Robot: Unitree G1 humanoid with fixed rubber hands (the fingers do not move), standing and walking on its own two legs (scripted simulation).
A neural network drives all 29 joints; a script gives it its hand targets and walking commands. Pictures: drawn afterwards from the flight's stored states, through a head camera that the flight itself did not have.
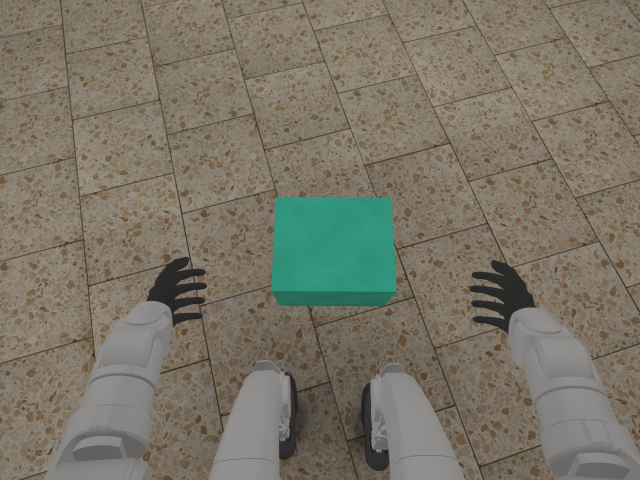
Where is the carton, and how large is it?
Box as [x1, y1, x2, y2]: [271, 197, 396, 305]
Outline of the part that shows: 276,197 271,291 280,305 383,305 396,291 390,198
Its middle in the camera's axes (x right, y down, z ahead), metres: +0.03 +0.04 +1.04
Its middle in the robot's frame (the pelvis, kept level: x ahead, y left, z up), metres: +0.54 -0.02 -0.58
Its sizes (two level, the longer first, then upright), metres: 0.297 0.245 0.203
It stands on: the floor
